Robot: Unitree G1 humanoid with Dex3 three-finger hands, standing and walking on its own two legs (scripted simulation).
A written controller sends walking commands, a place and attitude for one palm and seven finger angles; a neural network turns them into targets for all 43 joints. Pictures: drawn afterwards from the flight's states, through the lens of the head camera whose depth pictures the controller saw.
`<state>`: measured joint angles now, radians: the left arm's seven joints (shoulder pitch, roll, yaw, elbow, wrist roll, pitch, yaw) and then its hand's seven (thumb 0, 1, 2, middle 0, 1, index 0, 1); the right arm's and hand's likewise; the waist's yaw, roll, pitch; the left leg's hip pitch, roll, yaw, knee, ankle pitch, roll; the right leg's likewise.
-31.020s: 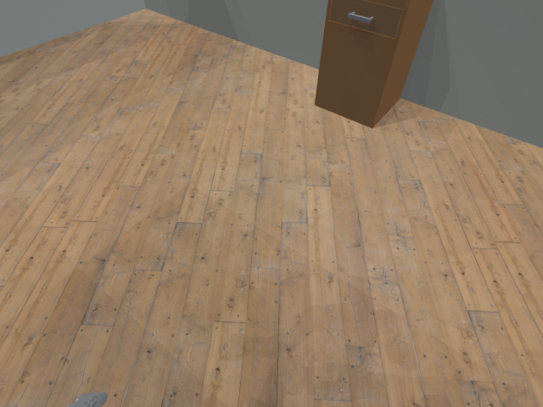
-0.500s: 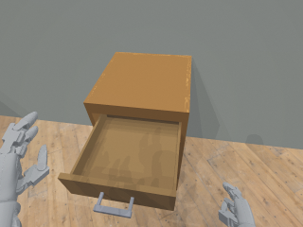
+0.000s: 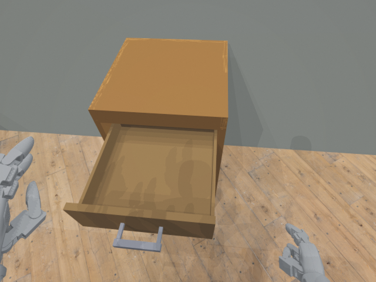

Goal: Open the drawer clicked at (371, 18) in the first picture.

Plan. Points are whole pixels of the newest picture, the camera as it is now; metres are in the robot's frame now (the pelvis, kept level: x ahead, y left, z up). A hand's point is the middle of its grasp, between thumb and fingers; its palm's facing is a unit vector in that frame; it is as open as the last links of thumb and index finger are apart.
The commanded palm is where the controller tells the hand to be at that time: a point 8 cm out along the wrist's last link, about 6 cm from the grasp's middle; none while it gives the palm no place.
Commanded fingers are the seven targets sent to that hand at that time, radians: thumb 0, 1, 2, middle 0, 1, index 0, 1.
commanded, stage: step back with the hand held close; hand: left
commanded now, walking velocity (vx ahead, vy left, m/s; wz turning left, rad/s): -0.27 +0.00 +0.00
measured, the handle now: (139, 237) +0.25 +0.15 -0.15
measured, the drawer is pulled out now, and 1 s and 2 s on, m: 0.30 0.30 0.30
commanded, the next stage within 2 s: stop stepping back and stand still in 1.38 s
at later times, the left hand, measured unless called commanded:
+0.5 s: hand (4, 250) +0.14 +0.25 +0.16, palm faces +0.35 -0.80 -0.49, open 7.4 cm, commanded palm +0.08 +0.29 +0.17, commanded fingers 0.00 0.90 0.90 -0.20 -0.30 -0.20 -0.30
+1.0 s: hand (33, 271) +0.12 +0.20 +0.16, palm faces +0.24 -0.83 -0.50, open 7.4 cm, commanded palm +0.04 +0.26 +0.17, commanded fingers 0.00 0.90 0.90 -0.20 -0.30 -0.20 -0.30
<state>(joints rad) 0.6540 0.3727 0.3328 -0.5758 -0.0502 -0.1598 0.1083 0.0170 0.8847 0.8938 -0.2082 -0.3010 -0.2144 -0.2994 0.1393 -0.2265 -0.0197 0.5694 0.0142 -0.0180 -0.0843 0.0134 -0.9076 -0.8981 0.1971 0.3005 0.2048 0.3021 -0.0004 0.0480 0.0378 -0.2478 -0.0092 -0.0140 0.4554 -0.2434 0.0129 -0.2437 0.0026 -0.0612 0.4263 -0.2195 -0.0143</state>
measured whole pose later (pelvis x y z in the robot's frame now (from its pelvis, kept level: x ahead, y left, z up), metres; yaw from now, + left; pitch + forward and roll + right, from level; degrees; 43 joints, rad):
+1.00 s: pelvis -0.09 -0.02 -0.01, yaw -1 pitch +4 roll -1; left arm 0.62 0.42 0.38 -0.69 -0.05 -0.25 0.11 0.02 0.88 0.89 -0.21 -0.30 -0.21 -0.30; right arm 0.09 -0.17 0.00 0.59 0.01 -0.10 -0.05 0.01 -0.91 -0.90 0.20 0.30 0.21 0.30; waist 0.01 0.00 0.07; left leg -0.51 0.03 -0.03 0.67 -0.21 -0.01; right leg -0.29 0.06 -0.03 0.52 -0.30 -0.04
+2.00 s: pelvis -0.31 -0.08 -0.01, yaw +3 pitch -2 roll +2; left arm 0.59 0.36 0.36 -0.55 -0.02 -0.22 0.15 0.02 0.88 0.89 -0.21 -0.30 -0.21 -0.30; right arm 0.24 -0.21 -0.01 0.66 0.01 -0.11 -0.06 0.01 -0.91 -0.90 0.20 0.30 0.20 0.30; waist -0.02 -0.01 0.00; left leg -0.22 -0.01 0.03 0.60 -0.44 0.06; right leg -0.38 0.00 -0.09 0.54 -0.16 -0.07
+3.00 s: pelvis -0.29 -0.07 +0.00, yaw +5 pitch +0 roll +0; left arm 0.66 0.40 0.36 -0.61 -0.05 -0.19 0.14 0.02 0.88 0.89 -0.21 -0.30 -0.22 -0.30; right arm 0.17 -0.18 0.01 0.59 0.01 -0.07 -0.05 0.01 -0.91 -0.90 0.20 0.30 0.21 0.30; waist -0.02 -0.02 0.06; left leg -0.17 -0.02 0.07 0.43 -0.27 0.04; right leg -0.24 0.02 -0.06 0.43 -0.20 -0.03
